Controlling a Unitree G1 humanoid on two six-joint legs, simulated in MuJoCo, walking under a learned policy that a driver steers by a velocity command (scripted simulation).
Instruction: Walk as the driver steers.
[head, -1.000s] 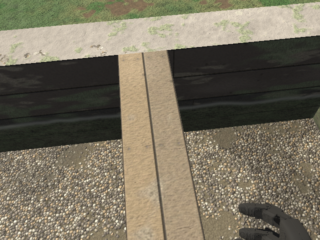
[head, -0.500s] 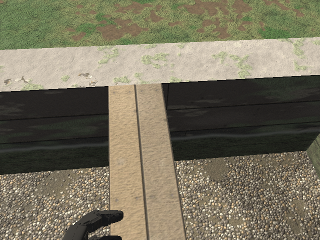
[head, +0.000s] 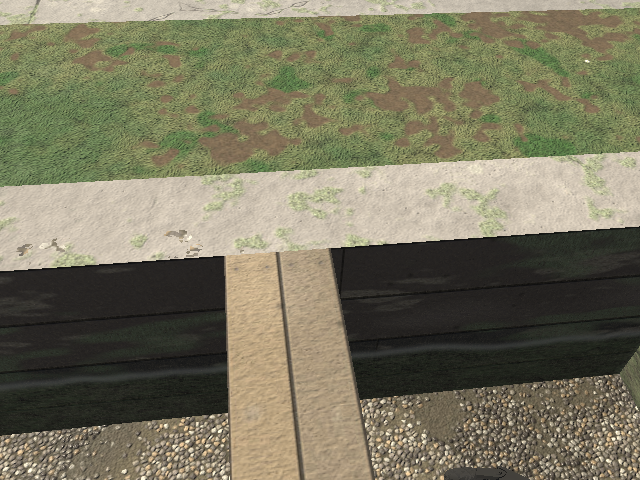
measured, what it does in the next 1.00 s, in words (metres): stands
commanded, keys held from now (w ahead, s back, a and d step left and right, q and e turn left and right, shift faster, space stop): no key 1.00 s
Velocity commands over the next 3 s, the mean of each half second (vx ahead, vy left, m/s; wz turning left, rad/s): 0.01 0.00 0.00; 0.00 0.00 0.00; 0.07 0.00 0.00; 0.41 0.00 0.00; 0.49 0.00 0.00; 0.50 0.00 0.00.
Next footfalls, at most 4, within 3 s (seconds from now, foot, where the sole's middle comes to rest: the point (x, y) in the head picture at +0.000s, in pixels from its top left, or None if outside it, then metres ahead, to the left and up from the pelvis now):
1.82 left None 0.26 0.07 -0.78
2.32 right None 0.53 -0.01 -0.78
2.82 left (278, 344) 0.89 0.11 -0.78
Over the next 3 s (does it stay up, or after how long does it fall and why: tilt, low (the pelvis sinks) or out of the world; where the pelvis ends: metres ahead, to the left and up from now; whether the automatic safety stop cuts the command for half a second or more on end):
stays up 0.82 0.09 -0.05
